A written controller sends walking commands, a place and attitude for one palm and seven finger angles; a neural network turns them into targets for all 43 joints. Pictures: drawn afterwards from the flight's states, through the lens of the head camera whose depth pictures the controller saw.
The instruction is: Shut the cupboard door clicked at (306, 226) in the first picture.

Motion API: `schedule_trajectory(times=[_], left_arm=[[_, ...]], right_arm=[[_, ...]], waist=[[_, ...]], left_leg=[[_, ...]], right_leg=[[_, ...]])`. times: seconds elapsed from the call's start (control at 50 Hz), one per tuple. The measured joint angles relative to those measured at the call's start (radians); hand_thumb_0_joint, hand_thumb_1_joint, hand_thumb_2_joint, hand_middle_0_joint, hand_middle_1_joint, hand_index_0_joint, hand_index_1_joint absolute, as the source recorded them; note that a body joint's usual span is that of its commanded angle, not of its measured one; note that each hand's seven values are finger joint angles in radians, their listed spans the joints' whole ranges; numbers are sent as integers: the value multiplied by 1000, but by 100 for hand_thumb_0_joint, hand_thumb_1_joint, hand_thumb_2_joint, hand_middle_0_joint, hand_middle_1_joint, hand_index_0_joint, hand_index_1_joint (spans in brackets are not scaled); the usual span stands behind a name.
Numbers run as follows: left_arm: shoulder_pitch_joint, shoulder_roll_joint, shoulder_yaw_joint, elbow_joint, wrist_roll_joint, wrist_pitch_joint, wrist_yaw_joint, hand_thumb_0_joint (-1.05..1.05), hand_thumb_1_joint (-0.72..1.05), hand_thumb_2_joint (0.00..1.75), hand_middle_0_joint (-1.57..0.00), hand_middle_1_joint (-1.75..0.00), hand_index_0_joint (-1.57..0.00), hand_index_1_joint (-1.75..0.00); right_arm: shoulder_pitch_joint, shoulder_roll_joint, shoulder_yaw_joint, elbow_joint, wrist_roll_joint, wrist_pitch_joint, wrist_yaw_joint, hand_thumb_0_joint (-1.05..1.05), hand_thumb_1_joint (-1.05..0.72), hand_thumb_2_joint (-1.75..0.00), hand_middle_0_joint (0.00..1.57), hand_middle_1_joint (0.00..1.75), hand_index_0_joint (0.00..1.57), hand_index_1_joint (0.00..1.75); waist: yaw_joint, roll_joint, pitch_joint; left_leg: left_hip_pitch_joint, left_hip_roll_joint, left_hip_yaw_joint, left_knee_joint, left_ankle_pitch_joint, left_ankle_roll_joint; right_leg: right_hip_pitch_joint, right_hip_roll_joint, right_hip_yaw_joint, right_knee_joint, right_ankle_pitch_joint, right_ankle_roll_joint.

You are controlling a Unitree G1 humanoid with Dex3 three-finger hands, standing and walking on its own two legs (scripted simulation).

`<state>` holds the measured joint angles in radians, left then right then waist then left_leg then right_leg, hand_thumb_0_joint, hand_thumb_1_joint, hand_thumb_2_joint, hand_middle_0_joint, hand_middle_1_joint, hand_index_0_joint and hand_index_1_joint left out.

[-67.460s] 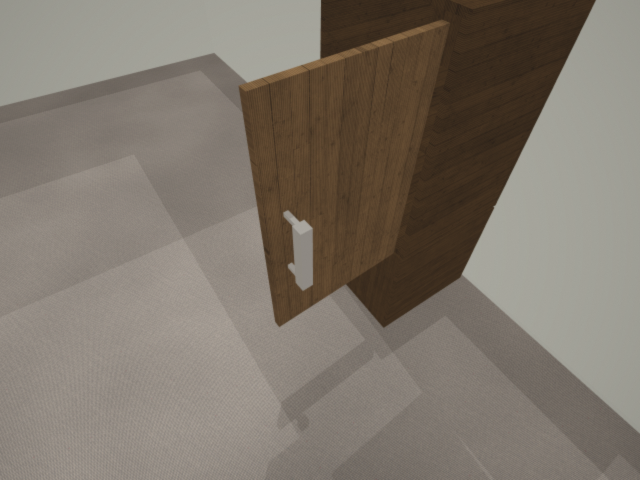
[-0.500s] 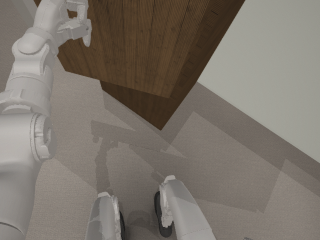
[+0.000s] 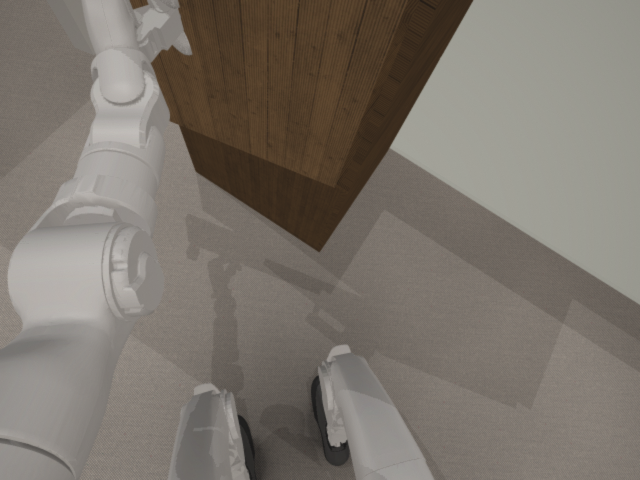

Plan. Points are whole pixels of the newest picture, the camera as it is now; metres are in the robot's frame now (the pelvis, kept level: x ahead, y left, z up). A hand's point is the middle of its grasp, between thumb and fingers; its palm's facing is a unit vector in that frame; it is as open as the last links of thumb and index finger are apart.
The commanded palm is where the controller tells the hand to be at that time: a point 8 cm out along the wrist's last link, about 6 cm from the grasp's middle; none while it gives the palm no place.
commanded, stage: pull the fist back off the door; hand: left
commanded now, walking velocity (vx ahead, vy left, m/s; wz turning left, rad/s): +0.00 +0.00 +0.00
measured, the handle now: out of the picture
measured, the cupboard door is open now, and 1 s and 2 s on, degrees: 12 12 12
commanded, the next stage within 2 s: draw the hand back to the body in 0.66 s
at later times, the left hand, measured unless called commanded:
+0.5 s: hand (181, 85) +0.53 +0.05 +0.08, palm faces +0.02 -1.00 +0.00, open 3.1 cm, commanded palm +0.50 +0.09 +0.09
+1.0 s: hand (136, 108) +0.47 +0.09 +0.12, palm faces +0.06 -0.99 -0.10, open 3.1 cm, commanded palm +0.42 +0.14 +0.14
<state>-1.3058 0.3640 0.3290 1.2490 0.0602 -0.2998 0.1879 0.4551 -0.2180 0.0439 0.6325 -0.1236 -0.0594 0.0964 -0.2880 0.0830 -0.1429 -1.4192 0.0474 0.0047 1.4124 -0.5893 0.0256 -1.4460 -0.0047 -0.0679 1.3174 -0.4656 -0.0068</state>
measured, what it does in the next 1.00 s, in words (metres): rises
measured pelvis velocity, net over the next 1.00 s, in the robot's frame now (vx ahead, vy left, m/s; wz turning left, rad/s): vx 0.02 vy -0.02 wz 0.02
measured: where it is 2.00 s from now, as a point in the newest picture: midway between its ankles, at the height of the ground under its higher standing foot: (289, 456)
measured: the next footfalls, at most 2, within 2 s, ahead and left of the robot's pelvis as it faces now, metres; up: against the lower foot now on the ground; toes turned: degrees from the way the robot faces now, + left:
none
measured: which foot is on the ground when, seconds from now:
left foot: down 0.00-1.00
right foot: down 0.00-1.00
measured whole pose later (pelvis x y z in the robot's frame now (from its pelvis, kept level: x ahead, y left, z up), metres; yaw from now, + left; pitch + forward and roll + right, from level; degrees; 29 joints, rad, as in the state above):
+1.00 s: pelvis +0.02 -0.02 +0.06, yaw +1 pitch +21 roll +1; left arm -0.63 0.17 0.18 0.83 -0.03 -0.47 0.10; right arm 0.35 -0.22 -0.02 0.60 -0.02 0.08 0.05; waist -0.11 0.06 -0.14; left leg -0.97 0.03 0.06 1.13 -0.52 0.00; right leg -1.05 -0.01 -0.02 1.12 -0.44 -0.02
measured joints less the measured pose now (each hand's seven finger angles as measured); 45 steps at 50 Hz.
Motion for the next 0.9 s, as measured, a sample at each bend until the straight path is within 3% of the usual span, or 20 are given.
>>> schedule_trajectory(times=[0.04,0.1,0.18,0.26,0.36,0.5,0.6,0.72,0.82,0.9], left_arm=[[32,-20,-16,-2,51,-43,44,3,91,91,-130,-150,-130,-150],[61,-33,-24,12,81,-75,36,2,91,90,-130,-150,-130,-150],[86,-40,19,33,50,-77,0,2,90,90,-130,-150,-130,-150],[144,-43,36,15,18,-109,-14,2,90,90,-130,-150,-130,-150],[242,-68,-42,-39,-6,-164,-40,2,90,90,-130,-150,-130,-150],[370,-178,-139,-124,-73,-184,-67,2,90,90,-130,-150,-130,-150],[453,-245,-180,-202,-53,-246,-26,2,90,90,-130,-150,-130,-150],[416,-249,-190,-125,8,-249,27,2,90,90,-131,-150,-130,-150],[370,-229,-140,-85,-14,-232,34,2,90,90,-131,-150,-130,-150],[459,-211,-102,-217,-37,-241,-9,2,90,89,-130,-150,-130,-150]], right_arm=[[-4,10,-4,4,-6,13,20,1,-90,-90,20,30,20,30],[-15,16,-9,8,0,35,28,1,-90,-90,20,30,20,30],[-23,9,-14,-3,18,58,16,1,-90,-90,20,30,20,30],[-19,-7,-26,-19,27,64,6,1,-90,-90,20,30,20,30],[-25,-25,-50,-14,37,75,7,1,-90,-90,20,30,20,30],[-76,-47,-80,-6,52,92,-8,1,-90,-90,20,30,20,30],[-125,-48,-94,-14,49,88,-15,1,-90,-90,20,30,20,30],[-178,-28,-76,-19,49,106,-21,1,-90,-90,20,30,20,30],[-187,-4,-54,-20,52,108,-29,1,-90,-90,20,30,20,30],[-156,6,-54,-29,61,119,-36,1,-90,-90,20,30,20,30]], waist=[[0,1,2],[-3,2,6],[-3,0,8],[16,-8,0],[61,-28,-5],[105,-48,-1],[117,-48,-11],[116,-41,-9],[110,-43,0],[126,-43,-2]], left_leg=[[19,0,3,-11,-1,-1],[52,0,6,-33,1,-4],[104,2,12,-74,9,-8],[157,3,19,-116,16,-13],[209,-3,15,-148,21,-20],[255,-18,-4,-169,27,-25],[280,-22,2,-169,22,-24],[298,-27,11,-162,22,-20],[285,-28,19,-164,35,-20],[311,-22,38,-188,43,-20]], right_leg=[[15,1,3,-6,-3,-2],[44,1,6,-20,-4,-5],[90,5,11,-53,0,-9],[135,8,18,-83,3,-13],[186,3,14,-103,-3,-19],[240,-11,-4,-119,-10,-22],[261,-14,2,-113,-17,-20],[273,-20,12,-97,-20,-18],[255,-20,21,-93,-8,-19],[268,-12,39,-109,4,-19]])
